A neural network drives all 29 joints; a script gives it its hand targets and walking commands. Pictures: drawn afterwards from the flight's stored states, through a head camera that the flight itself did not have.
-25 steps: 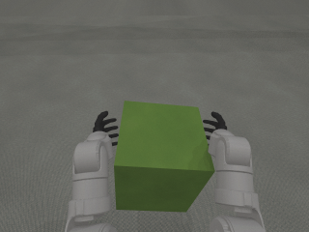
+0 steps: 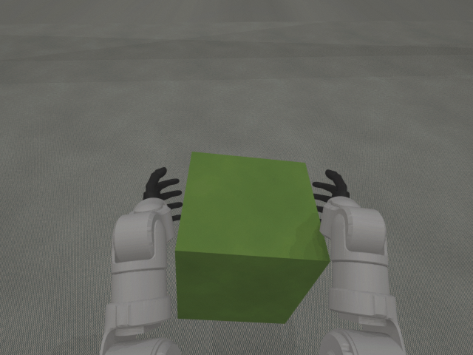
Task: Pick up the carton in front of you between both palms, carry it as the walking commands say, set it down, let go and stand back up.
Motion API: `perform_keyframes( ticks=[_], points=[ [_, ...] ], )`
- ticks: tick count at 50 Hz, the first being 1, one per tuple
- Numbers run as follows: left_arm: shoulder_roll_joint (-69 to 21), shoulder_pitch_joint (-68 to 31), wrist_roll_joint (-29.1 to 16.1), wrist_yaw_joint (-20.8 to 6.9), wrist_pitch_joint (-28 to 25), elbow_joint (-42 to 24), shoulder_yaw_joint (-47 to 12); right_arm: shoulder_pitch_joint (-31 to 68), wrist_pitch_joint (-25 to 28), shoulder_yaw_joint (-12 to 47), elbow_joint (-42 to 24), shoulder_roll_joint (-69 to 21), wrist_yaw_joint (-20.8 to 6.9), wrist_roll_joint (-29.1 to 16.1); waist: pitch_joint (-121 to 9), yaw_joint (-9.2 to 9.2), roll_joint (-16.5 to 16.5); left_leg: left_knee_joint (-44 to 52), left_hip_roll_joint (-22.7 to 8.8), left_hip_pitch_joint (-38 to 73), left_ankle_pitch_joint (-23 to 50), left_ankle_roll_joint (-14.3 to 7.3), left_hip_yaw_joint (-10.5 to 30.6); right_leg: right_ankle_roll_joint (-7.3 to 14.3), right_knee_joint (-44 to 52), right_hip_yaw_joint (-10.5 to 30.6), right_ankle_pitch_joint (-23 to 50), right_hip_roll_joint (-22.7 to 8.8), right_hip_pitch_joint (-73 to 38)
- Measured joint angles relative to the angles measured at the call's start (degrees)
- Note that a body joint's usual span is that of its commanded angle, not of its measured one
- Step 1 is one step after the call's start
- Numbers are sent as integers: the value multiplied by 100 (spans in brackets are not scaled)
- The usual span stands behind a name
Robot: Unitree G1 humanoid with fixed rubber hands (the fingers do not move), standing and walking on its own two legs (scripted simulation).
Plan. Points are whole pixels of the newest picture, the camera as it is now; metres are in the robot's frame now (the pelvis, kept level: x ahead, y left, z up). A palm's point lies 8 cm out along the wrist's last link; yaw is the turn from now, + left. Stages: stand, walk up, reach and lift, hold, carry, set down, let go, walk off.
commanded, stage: carry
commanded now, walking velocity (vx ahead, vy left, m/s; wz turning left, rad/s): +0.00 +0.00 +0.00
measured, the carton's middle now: (240, 241) +0.33 +0.00 +0.02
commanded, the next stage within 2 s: hold in 1.80 s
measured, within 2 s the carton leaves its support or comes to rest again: neither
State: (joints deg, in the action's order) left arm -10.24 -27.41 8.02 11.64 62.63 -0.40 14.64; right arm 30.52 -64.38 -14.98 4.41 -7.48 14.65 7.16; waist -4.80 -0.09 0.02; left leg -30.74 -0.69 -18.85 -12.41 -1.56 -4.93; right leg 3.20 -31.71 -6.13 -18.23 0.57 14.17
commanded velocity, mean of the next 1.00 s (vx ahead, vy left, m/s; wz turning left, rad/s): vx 0.00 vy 0.00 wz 0.00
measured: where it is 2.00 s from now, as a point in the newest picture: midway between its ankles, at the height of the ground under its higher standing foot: outside the picture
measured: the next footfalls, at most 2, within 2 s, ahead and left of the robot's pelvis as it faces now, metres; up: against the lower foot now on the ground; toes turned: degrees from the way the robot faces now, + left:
none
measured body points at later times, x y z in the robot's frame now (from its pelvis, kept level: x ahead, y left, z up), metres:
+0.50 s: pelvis -0.01 +0.00 +0.00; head -0.03 -0.01 +0.45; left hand +0.32 +0.14 +0.12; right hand +0.33 -0.16 +0.11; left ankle +0.04 +0.10 -0.73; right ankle -0.01 -0.08 -0.73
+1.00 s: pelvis -0.01 -0.01 +0.00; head -0.04 -0.01 +0.45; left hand +0.30 +0.14 +0.05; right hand +0.31 -0.15 +0.07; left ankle +0.04 +0.11 -0.73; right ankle -0.01 -0.08 -0.73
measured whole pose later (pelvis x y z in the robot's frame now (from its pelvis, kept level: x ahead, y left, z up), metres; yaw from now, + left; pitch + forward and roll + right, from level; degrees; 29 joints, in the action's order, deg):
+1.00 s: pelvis -0.01 -0.01 +0.00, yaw +0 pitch +1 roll +0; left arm -9.6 -18.2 15.1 6.4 53.6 8.1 9.8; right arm 21.5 -51.8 -11.7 8.7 -10.6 6.6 16.4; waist -5.1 0.0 -0.1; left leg -29.9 -1.4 -20.5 -10.5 -0.9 -4.5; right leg 3.8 -31.4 -7.3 -16.9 0.7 15.9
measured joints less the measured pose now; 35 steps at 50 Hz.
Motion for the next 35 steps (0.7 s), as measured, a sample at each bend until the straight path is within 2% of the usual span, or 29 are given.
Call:
perform_keyframes(
  ticks=[30, 35],
  points=[
    [4, 16, 40, -29, 22, -1, -34, -26, 12, 5, -31, -19, -22, 57, 23, -10, 7, 66, -26, -112, 153, 29, 23, 32, 5, -66, 103, -4, 130],
    [-55, 295, 253, -257, -123, 244, -42, -283, 183, -6, 207, -76, -329, 230, -103, -19, 6, 59, -34, -101, 126, 39, 23, 32, 15, -71, 85, 0, 111]
  ],
)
